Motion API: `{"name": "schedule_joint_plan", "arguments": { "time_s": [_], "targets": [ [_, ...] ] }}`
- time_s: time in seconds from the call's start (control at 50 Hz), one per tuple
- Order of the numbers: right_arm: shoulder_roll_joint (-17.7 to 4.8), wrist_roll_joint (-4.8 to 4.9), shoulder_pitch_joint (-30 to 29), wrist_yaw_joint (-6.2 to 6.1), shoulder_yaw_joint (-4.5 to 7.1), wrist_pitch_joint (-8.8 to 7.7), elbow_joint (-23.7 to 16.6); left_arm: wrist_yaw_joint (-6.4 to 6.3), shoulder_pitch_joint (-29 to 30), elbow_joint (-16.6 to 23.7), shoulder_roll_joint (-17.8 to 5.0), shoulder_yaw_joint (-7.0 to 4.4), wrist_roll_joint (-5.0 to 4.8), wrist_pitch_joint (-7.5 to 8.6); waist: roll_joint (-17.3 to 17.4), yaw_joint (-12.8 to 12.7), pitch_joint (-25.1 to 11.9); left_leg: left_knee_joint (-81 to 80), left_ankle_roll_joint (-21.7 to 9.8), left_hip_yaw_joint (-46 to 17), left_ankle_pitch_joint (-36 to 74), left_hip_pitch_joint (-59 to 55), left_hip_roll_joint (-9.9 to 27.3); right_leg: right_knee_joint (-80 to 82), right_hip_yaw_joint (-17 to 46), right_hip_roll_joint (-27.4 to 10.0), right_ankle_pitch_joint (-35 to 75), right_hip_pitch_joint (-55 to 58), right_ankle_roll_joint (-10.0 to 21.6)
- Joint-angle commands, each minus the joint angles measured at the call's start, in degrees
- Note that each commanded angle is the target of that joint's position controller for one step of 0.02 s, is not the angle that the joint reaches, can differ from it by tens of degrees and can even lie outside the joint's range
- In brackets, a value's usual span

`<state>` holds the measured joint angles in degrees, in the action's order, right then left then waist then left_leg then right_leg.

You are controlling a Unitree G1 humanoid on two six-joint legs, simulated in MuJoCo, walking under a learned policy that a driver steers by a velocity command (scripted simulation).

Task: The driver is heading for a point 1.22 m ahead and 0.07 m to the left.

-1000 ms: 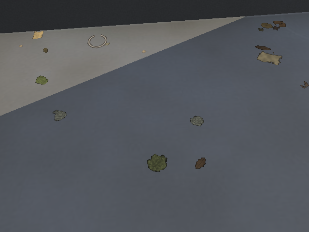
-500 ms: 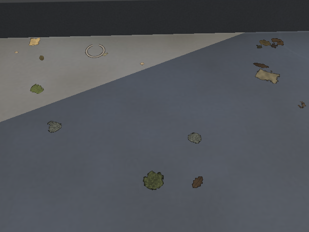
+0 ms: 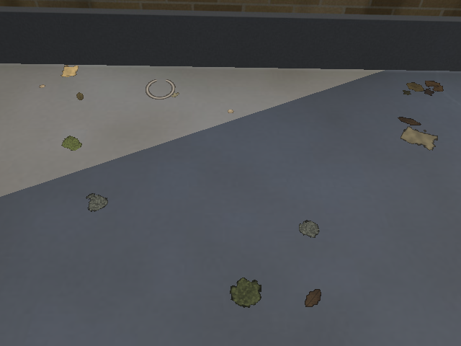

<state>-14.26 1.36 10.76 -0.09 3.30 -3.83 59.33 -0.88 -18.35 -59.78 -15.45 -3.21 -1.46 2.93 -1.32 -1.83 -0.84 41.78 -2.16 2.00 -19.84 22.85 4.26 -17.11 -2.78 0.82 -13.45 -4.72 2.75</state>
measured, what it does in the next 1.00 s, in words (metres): walks ahead: left foot, then right foot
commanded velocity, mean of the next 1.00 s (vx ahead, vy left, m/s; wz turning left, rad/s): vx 0.46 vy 0.00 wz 0.00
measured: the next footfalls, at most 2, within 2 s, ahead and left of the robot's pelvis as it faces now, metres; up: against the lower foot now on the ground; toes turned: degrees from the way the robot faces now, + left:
left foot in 0.08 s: +0.10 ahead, +0.14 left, +0.00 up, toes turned +3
right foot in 0.60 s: +0.47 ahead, -0.08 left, +0.00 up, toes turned -3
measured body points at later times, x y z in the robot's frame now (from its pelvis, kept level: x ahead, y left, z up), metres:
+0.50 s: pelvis +0.21 +0.05 -0.01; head +0.24 +0.06 +0.44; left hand +0.43 +0.27 -0.11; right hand +0.13 -0.19 -0.15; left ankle +0.06 +0.14 -0.75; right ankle +0.42 -0.10 -0.70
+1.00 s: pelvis +0.51 +0.03 +0.00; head +0.53 +0.03 +0.45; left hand +0.49 +0.30 -0.15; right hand +0.71 -0.21 -0.10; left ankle +0.70 +0.19 -0.70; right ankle +0.43 -0.08 -0.75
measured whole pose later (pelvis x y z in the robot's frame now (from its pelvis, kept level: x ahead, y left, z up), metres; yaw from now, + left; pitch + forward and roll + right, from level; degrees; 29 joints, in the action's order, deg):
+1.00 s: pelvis +0.51 +0.03 +0.00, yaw +1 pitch +1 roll -3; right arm -14.8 0.8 2.7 0.2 2.7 -4.6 49.0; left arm 0.2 -19.2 -59.3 -14.1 -2.8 -0.7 5.2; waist 2.6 -4.5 0.5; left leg 37.1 0.0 -1.1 2.9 38.4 7.7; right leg -11.6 -3.9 3.5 -12.9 -0.3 2.2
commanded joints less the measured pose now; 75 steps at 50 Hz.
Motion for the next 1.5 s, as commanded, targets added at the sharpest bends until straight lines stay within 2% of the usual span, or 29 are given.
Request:
{"name": "schedule_joint_plan", "arguments": {
  "time_s": [0.02, 0.06, 0.08, 0.1, 0.12, 0.16, 0.22, 0.38, 0.52, 0.56, 0.6, 0.62, 0.64, 0.68, 0.7, 0.72, 0.78, 0.88, 1.02, 1.08, 1.12, 1.14, 1.16, 1.18, 1.2, 1.22, 1.26, 1.34, 1.5],
  "targets": [
    [-2.6, -0.14, 0.6, 0.36, 0.24, -0.81, -1.2, 0.49, 4.8, 3.4, -9.8, -1.77, -0.89, 0.63, -3.5, 3.6, 3.9, -10.9, 0.9, 4.5, 7.7, -9.4, -2.8, 6.7, 9.3, -11.9, -11.0, -11.3, 9.6],
    [-4.8, 0.0, 7.9, -0.13, 1.18, -0.29, 1.3, 0.79, 4.7, 3.1, -7.9, -1.05, -0.77, 0.55, -2.4, 6.7, 2.4, -12.5, 0.1, 5.0, 7.0, -20.3, -4.8, -0.2, 8.1, -10.2, -11.1, -17.4, 8.0],
    [-7.3, 0.13, 12.7, -0.3, 2.03, -0.46, 2.1, 1.09, 5.9, 3.5, -4.8, 0.0, -0.13, 0.71, 2.6, 9.1, 1.4, -16.7, -1.9, -2.4, 3.9, -25.8, 0.0, -12.5, 4.0, -6.9, -6.7, -21.3, 5.5],
    [-13.0, -0.55, 17.8, -0.58, 2.84, -0.61, 2.2, 1.33, 7.1, 5.7, -0.2, 1.42, 1.07, 1.11, 17.5, 9.5, -1.9, -25.9, -7.5, -24.2, -6.7, -31.1, 13.8, -35.0, -2.1, -1.4, -11.9, -30.7, 1.2],
    [-13.1, -1.5, 18.9, 0.26, 2.24, -1.72, 2.6, 1.2, 8.0, 7.3, -1.4, 0.94, -0.03, 1.8, 18.8, 8.7, -2.4, -33.9, -13.7, -43.4, -21.3, -31.0, 19.6, -47.9, 4.4, 1.7, -17.5, -39.2, 1.2],
    [-7.6, -1.31, 9.5, 1.04, 0.4, -3.23, -0.3, 1.66, 9.0, 7.6, -5.8, 0.19, -1.67, 2.97, 10.0, 4.9, 4.4, -33.8, -10.5, -33.0, -19.0, -25.4, 16.2, -54.4, 7.6, -4.6, -7.6, -45.0, 3.1],
    [-4.4, -1.7, 7.1, 1.48, -0.97, -3.24, -1.2, 1.43, 9.1, 6.5, -5.6, -0.47, -0.26, 2.77, 7.7, 2.7, 5.0, -35.4, -6.8, -17.7, 1.3, -20.1, 10.0, -46.3, 5.9, -8.1, 2.8, -38.8, 2.3],
    [-6.4, -1.7, 13.7, -0.49, -0.77, -2.6, -1.0, 2.02, 22.7, 10.4, -1.3, 0.38, 0.02, 1.96, 5.4, 5.4, 7.1, -38.2, -7.3, -6.0, 20.3, -19.5, 6.8, -23.4, 1.4, -6.4, 17.0, -36.4, -1.8],
    [-7.4, -0.8, 17.0, -0.82, 0.52, -1.19, 0.1, 4.08, 29.6, 14.0, -2.5, 0.68, -0.39, 3.0, 5.7, 4.9, 8.2, -33.8, -7.0, -3.6, 31.8, -30.7, 10.6, -11.7, 1.0, -4.4, 14.9, -33.6, 1.7],
    [-9.1, -1.02, 15.5, -1.06, 1.24, -0.39, -0.6, 4.12, 24.3, 13.2, -5.3, -0.56, -0.27, 3.24, 8.2, 1.4, 3.3, -26.5, -5.8, -3.1, 51.3, -33.6, 11.1, -11.7, -0.8, -1.4, 11.1, -25.1, 3.3],
    [-8.3, -1.72, 13.7, -0.96, 0.92, 0.47, -1.8, 3.19, 5.8, 7.8, -10.0, -3.1, -0.19, 2.81, 8.9, -7.1, -8.0, -5.0, -3.1, -0.5, 57.1, -25.0, 7.2, -12.8, -0.4, -1.0, 11.7, 0.7, 6.6],
    [-3.2, -2.17, 18.1, -0.23, -0.61, -0.23, -3.4, 2.54, -4.2, 6.0, -15.0, -4.41, 1.43, 2.57, -1.2, -6.6, -17.8, 16.9, 0.0, 0.6, 34.8, -1.8, 0.5, -14.4, 20.6, -15.8, 6.5, 25.9, 14.2],
    [1.2, -1.19, 20.2, 0.23, -2.16, -1.87, -2.5, 2.39, -5.9, 5.1, -13.2, -3.72, 1.13, 2.13, -12.3, -5.1, -25.1, 34.4, 2.1, -4.5, -10.0, 11.2, -8.6, -3.0, 45.1, -25.0, -2.9, 33.5, 19.9],
    [-6.9, 1.93, 8.8, 0.24, -0.03, -4.27, -6.2, 2.18, 3.7, 6.7, -7.1, -1.77, 0.59, 2.46, -6.1, -4.3, -10.2, 40.2, -0.9, -7.9, -6.3, 19.7, -1.8, 1.3, 31.9, -20.2, -2.7, 18.6, 14.3],
    [-7.2, 1.49, 6.1, -0.28, 0.27, -4.33, -6.9, 2.4, 8.0, 7.1, -5.3, -1.06, 1.01, 2.95, -0.6, -1.9, -5.0, 36.2, -1.0, -6.6, -1.3, 17.6, 1.2, 3.5, 25.2, -18.2, 3.0, 8.3, 12.9],
    [-7.2, 0.52, 6.0, -0.74, 0.92, -3.7, -6.9, 2.56, 10.1, 7.1, -3.4, -0.45, 1.68, 3.5, -0.1, 0.3, -3.0, 32.5, -1.1, -6.6, 1.6, 13.8, 3.3, 5.1, 20.6, -16.1, 6.3, 1.4, 11.6],
    [-2.9, -0.03, 8.4, -0.96, 0.53, -1.48, -7.1, 2.82, 10.0, 5.6, -3.6, -0.3, 1.63, 3.81, -2.3, 3.6, 0.9, 26.5, -0.4, -6.0, 3.1, 9.8, 5.4, 10.1, 14.6, -13.7, 6.5, -8.5, 11.8],
    [-3.9, -1.21, -2.2, -0.74, 0.52, -1.05, -11.2, 1.13, 5.3, 4.4, -7.2, -1.08, 1.53, 3.53, -0.8, 1.7, 3.7, 8.2, 2.3, -4.2, 18.4, 15.0, 5.6, 12.2, 8.1, -11.9, 12.7, -8.1, 10.9],
    [-3.8, -0.1, -14.8, 1.32, -0.33, -1.54, -15.3, 0.58, -2.7, 1.9, -8.6, -1.63, 0.19, 2.07, -1.4, -2.3, 5.6, -9.8, 1.3, -2.4, 22.5, 13.7, 1.8, 8.1, 6.0, -14.3, 12.1, 2.9, 8.3],
    [-6.2, -0.08, -12.1, 2.03, 0.48, -2.05, -15.6, 0.3, -1.8, 2.0, -9.8, -2.19, 0.2, 1.03, -2.7, 0.6, 3.6, -12.5, -1.1, -1.5, 16.3, 8.3, -0.2, 2.3, 6.5, -16.3, 21.2, 7.4, 6.5],
    [-10.7, -0.43, 3.8, 1.52, 3.02, -2.14, -10.9, 0.2, -0.5, 2.7, -7.8, -1.52, 0.63, 0.42, -1.6, 8.0, -6.0, -13.0, -4.2, 0.3, 16.0, -13.2, -2.4, -16.6, 2.4, -11.4, 33.2, 2.9, 3.7],
    [-15.5, -1.06, 13.9, 0.9, 4.24, -1.81, -9.1, 0.19, -2.2, 4.3, -4.8, -0.3, 2.16, 0.51, 7.8, 10.0, -15.2, -12.0, -7.8, -14.5, 16.3, -30.1, 9.7, -36.7, -0.7, -7.2, 15.0, -9.2, 1.6],
    [-17.5, -1.39, 14.6, 1.58, 4.34, -1.68, -8.1, 0.9, -8.8, 4.1, 1.9, 1.42, 1.13, 1.98, 22.4, 5.6, -20.7, -22.3, -16.6, -42.4, 3.5, -44.8, 19.1, -52.8, 3.4, 3.3, -18.9, -30.1, -0.9],
    [-11.5, -0.94, 12.7, 1.78, 2.78, -1.96, -9.0, 1.14, -4.1, 3.8, -5.4, -0.13, -0.43, 3.19, 13.8, 7.5, -16.7, -25.0, -14.3, -41.8, -2.2, -42.4, 17.3, -58.8, 9.7, -0.3, -19.1, -36.7, 0.1],
    [-9.2, -0.91, 8.0, 1.63, 2.09, -2.28, -10.0, 1.29, 1.4, 5.4, -7.6, -0.74, -1.46, 3.97, 10.5, 7.0, -9.3, -25.4, -11.9, -32.7, 1.4, -35.2, 15.5, -58.8, 8.5, -3.0, -13.4, -39.4, 1.2],
    [-8.2, -1.29, 3.8, 1.67, 1.68, -2.43, -10.9, 0.84, 3.8, 5.7, -7.0, -0.71, -1.09, 4.07, 5.4, 5.2, -5.7, -26.5, -11.0, -26.2, 9.0, -27.3, 13.5, -56.5, 7.2, -6.0, -8.1, -37.0, 1.2],
    [-5.6, -2.25, 0.6, 1.91, 0.98, -2.75, -10.9, 0.54, 3.8, 5.5, -5.7, -1.22, 0.12, 2.99, 5.5, 2.0, -2.7, -29.4, -10.1, -18.4, 17.2, -17.8, 10.2, -50.9, 7.4, -9.1, -2.8, -31.1, 1.0],
    [-7.3, -1.74, 3.7, 1.23, 1.49, -3.04, -9.1, 0.44, 6.0, 6.4, -3.3, -1.1, 0.67, 1.22, 4.4, 1.0, 0.1, -33.6, -11.3, -12.6, 23.2, -15.3, 9.3, -42.3, 6.4, -9.9, 2.2, -32.9, -0.6],
    [-8.4, -0.87, 10.6, -0.29, 1.73, -1.97, -5.7, 1.54, 20.9, 10.9, -1.7, -0.26, 0.72, 1.81, 4.5, 5.1, 4.4, -35.6, -8.9, -4.8, 21.1, -18.1, 6.7, -18.3, 2.9, -6.7, 19.7, -33.0, -2.0]
  ]
}}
